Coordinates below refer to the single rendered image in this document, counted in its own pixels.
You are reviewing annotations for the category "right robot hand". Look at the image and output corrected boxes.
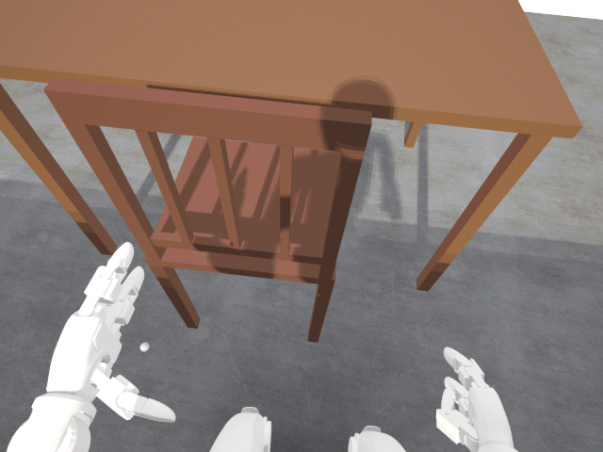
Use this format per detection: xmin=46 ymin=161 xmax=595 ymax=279
xmin=436 ymin=347 xmax=513 ymax=452

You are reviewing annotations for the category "robot thigh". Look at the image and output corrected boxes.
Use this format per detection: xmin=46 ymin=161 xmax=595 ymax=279
xmin=348 ymin=431 xmax=406 ymax=452
xmin=209 ymin=412 xmax=271 ymax=452

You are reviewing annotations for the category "table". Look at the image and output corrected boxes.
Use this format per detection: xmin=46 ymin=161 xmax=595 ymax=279
xmin=0 ymin=0 xmax=583 ymax=291

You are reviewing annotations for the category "left robot forearm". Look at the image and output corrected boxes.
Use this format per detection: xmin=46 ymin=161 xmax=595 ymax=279
xmin=7 ymin=393 xmax=97 ymax=452

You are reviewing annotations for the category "robot right thigh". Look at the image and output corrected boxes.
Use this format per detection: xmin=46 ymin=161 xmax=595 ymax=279
xmin=348 ymin=431 xmax=406 ymax=452

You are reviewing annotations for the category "chair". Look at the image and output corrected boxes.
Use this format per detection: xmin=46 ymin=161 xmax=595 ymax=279
xmin=44 ymin=78 xmax=372 ymax=343

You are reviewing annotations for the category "robot left thigh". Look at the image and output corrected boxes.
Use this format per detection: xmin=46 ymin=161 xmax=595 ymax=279
xmin=209 ymin=412 xmax=271 ymax=452

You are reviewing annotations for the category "left robot hand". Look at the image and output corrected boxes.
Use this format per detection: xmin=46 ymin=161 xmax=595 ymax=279
xmin=46 ymin=242 xmax=175 ymax=423

